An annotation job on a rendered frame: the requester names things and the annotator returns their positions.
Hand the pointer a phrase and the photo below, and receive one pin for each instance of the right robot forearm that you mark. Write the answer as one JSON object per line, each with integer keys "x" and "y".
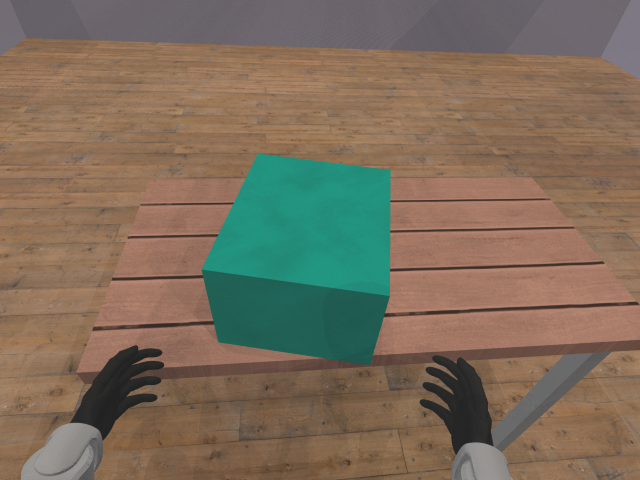
{"x": 480, "y": 461}

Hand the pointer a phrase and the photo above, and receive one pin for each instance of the carton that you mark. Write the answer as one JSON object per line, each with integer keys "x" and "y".
{"x": 302, "y": 262}

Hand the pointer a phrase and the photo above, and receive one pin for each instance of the robot left hand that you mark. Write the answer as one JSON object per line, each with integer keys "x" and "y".
{"x": 106, "y": 400}

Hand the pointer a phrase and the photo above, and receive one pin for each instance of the left robot forearm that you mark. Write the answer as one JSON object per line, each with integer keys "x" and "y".
{"x": 72, "y": 452}

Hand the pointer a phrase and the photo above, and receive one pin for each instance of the table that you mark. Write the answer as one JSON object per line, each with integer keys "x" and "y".
{"x": 480, "y": 268}

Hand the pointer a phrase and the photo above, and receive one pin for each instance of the robot right hand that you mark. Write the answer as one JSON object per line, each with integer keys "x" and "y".
{"x": 469, "y": 420}

